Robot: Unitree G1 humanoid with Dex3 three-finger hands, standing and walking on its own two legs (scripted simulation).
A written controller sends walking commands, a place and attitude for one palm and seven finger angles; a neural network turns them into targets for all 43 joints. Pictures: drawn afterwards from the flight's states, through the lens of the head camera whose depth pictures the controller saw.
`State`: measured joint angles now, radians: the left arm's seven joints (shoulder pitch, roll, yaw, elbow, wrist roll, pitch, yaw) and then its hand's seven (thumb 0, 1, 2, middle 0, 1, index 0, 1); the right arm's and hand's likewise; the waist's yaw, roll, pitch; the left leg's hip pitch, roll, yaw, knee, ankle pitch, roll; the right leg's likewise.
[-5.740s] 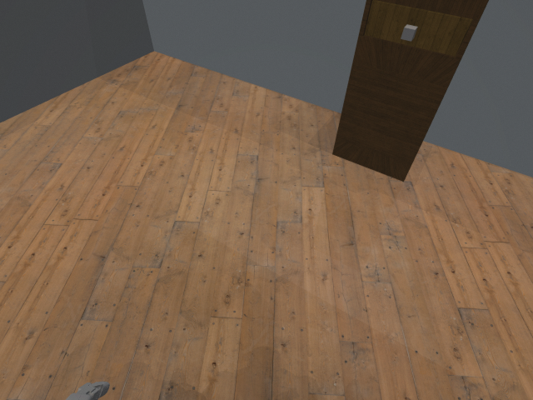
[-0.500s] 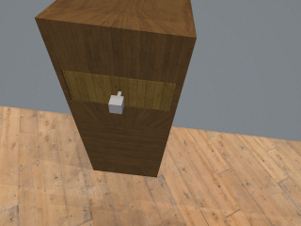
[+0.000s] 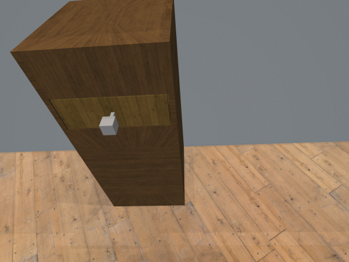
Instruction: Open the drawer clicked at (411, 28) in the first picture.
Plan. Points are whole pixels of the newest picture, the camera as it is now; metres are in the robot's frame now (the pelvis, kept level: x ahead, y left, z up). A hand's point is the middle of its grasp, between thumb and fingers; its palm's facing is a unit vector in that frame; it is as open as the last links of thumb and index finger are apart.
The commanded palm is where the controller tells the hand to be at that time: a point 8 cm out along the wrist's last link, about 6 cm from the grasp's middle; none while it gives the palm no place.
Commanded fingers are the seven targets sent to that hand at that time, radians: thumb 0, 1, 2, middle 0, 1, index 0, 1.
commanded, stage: come to a stop and stand still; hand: left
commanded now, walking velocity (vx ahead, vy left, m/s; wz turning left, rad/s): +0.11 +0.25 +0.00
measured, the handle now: (110, 121) +0.54 +0.26 +0.00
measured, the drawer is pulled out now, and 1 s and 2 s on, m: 0.00 0.00 0.00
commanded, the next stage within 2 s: look again from close up in 0.80 s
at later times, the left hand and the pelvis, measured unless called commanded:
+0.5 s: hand out of the picture -0.04 +0.24 -0.18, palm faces +0.11 -0.97 -0.20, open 7.3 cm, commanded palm none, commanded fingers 0.00 0.90 0.90 -0.20 -0.30 -0.20 -0.30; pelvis -0.02 +0.05 +0.00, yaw +2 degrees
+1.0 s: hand out of the picture +0.01 +0.24 -0.17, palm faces +0.03 -0.98 -0.22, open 7.3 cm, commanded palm none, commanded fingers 0.00 0.90 0.90 -0.20 -0.30 -0.20 -0.30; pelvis -0.01 +0.06 +0.00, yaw +1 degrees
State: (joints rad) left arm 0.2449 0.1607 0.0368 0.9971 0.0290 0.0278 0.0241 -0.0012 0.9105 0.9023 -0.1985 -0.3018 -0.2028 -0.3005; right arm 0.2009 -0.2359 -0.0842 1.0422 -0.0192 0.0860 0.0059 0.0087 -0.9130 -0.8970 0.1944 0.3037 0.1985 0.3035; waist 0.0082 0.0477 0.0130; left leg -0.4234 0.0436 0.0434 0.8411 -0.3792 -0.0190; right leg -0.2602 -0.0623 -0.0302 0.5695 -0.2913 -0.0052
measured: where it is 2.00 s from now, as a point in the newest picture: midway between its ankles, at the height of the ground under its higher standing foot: outside the picture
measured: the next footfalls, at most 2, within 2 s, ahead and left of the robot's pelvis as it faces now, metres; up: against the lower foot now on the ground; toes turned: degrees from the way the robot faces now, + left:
left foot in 0.38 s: -0.02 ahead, +0.16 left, +0.00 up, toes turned +5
